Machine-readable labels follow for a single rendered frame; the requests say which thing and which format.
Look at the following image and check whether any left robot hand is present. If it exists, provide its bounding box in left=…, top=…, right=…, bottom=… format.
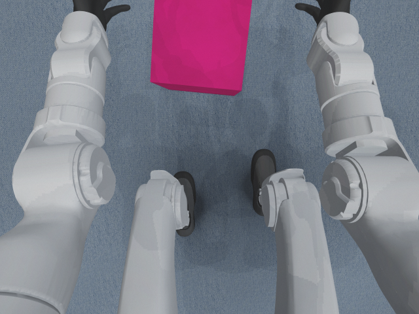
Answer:
left=73, top=0, right=130, bottom=31

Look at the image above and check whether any right robot shin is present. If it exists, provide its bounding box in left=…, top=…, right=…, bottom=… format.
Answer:
left=259, top=168, right=321, bottom=214

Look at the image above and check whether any right robot hand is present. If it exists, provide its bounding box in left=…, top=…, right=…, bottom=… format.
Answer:
left=295, top=0, right=351, bottom=26

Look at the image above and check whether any robot left forearm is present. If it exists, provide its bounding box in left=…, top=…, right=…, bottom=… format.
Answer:
left=12, top=11, right=111, bottom=201

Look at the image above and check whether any robot shin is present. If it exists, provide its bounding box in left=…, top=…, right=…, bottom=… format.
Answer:
left=134, top=170, right=189, bottom=230
left=259, top=168, right=321, bottom=214

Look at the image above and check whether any left robot shin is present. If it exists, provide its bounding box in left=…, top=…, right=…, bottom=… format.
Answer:
left=134, top=170, right=189, bottom=230

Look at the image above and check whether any robot left upper arm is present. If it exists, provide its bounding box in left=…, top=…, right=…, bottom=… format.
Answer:
left=0, top=141, right=116, bottom=314

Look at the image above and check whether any carton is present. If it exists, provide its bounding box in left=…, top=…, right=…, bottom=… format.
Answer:
left=150, top=0, right=252, bottom=96

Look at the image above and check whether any robot right forearm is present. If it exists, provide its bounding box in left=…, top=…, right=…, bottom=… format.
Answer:
left=306, top=12, right=416, bottom=168

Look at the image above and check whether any robot right upper arm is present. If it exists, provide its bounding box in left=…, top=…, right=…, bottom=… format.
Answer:
left=319, top=156, right=419, bottom=314

